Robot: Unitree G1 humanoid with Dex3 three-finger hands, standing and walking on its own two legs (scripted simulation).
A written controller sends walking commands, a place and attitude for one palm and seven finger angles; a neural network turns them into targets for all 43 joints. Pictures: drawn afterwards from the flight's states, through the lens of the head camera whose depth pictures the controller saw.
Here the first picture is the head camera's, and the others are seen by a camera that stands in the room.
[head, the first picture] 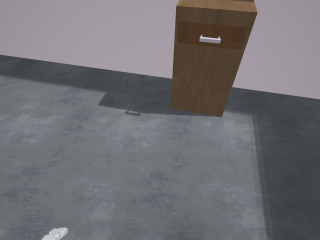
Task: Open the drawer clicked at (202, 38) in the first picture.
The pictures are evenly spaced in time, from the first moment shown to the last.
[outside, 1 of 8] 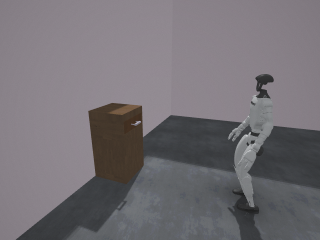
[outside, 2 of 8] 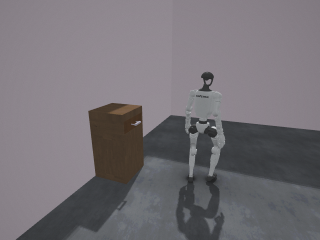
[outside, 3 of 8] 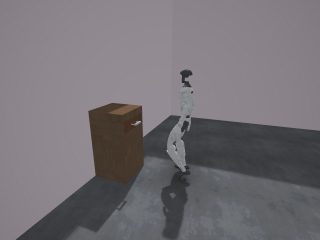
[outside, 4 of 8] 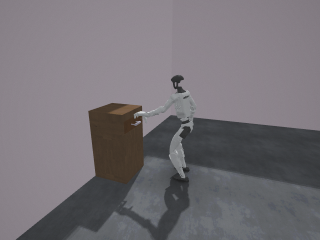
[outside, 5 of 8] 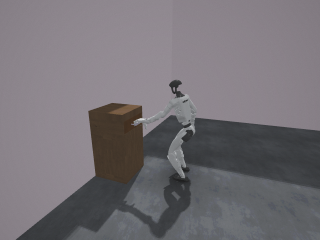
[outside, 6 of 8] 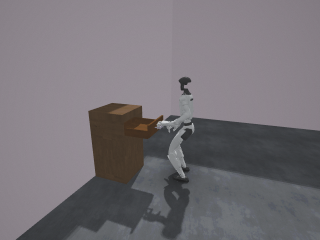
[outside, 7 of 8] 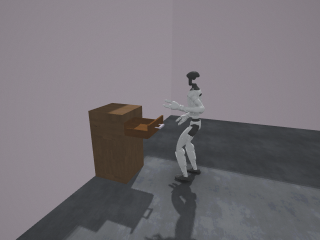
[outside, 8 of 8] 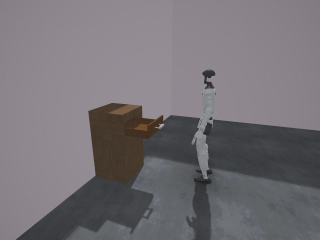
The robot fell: no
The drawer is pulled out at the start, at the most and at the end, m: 0.00 0.30 0.30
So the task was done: yes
